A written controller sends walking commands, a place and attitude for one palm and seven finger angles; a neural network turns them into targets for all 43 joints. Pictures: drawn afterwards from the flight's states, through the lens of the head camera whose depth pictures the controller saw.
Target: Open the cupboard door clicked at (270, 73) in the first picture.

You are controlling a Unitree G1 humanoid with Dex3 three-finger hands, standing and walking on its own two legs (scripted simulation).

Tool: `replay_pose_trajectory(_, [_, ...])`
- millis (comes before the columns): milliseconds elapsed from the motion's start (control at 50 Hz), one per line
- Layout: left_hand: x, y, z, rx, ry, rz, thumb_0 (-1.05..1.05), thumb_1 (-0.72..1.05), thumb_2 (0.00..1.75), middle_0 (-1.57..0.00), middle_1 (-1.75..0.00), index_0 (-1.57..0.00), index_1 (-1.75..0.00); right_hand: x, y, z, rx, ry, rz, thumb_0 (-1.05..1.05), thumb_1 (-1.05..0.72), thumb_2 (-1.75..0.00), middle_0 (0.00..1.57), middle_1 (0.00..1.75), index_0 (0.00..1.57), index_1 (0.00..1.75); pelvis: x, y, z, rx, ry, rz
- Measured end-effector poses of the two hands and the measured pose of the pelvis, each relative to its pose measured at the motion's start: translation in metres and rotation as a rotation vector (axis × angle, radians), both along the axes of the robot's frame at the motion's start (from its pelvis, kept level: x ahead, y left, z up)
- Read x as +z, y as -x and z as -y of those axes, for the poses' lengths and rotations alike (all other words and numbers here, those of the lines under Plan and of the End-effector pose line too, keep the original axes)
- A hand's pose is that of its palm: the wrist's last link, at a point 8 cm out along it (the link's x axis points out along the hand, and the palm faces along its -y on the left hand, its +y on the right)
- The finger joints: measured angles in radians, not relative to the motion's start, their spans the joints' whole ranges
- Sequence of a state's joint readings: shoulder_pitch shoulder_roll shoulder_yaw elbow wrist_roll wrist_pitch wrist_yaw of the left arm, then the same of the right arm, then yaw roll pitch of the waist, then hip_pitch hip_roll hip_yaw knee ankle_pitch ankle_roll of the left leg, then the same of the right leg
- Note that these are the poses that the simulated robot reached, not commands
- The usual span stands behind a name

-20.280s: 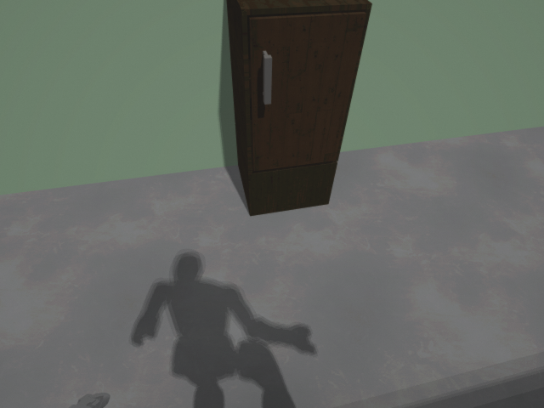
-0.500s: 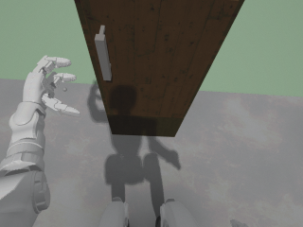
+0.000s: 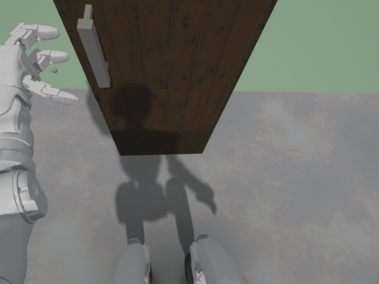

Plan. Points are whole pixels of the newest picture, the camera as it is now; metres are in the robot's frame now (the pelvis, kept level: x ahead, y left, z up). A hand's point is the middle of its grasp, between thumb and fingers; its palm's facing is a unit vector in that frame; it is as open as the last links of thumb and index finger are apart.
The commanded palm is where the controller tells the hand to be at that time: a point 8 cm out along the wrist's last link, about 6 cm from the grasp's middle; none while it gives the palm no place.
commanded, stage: move the hooked fingers beside the handle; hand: left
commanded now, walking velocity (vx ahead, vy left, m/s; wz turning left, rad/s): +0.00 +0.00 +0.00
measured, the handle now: (97, 50) +0.58 +0.14 +0.07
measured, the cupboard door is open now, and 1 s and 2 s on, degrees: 0 0 0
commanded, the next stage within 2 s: slide the fingers in behind the handle in 0.82 s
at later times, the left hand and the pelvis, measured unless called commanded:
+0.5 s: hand (51, 74) +0.51 +0.21 +0.07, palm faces -0.05 -1.00 -0.02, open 14.0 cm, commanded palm +0.50 +0.25 +0.07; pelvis +0.01 +0.01 +0.01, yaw +0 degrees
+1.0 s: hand (57, 72) +0.52 +0.21 +0.06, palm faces -0.03 -1.00 -0.02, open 14.0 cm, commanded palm +0.51 +0.24 +0.07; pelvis +0.00 +0.01 +0.00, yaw +0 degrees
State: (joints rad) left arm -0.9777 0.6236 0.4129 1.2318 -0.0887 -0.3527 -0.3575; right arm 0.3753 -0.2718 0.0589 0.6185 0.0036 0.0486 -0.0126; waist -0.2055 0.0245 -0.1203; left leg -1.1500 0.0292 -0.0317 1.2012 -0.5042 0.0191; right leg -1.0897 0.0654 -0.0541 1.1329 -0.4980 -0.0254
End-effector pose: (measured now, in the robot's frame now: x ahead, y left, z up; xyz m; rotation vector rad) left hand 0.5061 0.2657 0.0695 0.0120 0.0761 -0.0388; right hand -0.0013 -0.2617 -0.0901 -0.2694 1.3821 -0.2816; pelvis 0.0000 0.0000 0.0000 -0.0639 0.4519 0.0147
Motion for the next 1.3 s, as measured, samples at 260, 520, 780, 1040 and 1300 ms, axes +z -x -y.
replay_pose_trajectory(260, [-0.004,0.002,-0.003,0.012,-0.010,0.010,-0.02,-0.50,0.30,-0.30,-1.19,-0.30,-1.20,0.004,0.004,-0.017,-0.037,-0.040,-0.028,0.01,-0.90,-0.89,0.20,0.30,0.20,0.30,0.006,-0.009,-0.009,-0.021,0.000,-0.002])
replay_pose_trajectory(520, [0.002,0.013,0.000,-0.015,-0.001,0.023,-0.02,-0.50,0.30,-0.30,-1.20,-0.30,-1.20,0.008,-0.022,-0.016,0.019,-0.023,0.026,0.01,-0.90,-0.89,0.20,0.30,0.20,0.30,0.009,-0.009,-0.013,0.007,0.010,0.025])
replay_pose_trajectory(780, [0.001,0.008,0.003,0.024,-0.027,0.069,-0.02,-0.50,0.30,-0.30,-1.20,-0.30,-1.20,0.000,-0.014,-0.015,0.008,-0.022,0.021,0.00,-0.90,-0.89,0.20,0.30,0.20,0.30,0.002,-0.001,-0.012,-0.001,0.007,0.016])
replay_pose_trajectory(1040, [-0.005,0.003,0.008,0.005,-0.004,0.034,-0.02,-0.50,0.30,-0.30,-1.20,-0.30,-1.20,0.000,0.007,-0.013,-0.012,-0.023,-0.029,0.01,-0.90,-0.89,0.20,0.30,0.20,0.30,0.000,0.000,-0.007,-0.003,0.005,0.003])
replay_pose_trajectory(1300, [-0.008,0.000,0.023,0.007,0.007,0.036,-0.02,-0.50,0.30,-0.30,-1.20,-0.30,-1.20,0.000,0.000,-0.011,-0.015,-0.025,-0.018,0.01,-0.90,-0.89,0.20,0.30,0.20,0.30,0.001,-0.004,-0.007,-0.006,0.004,-0.001])
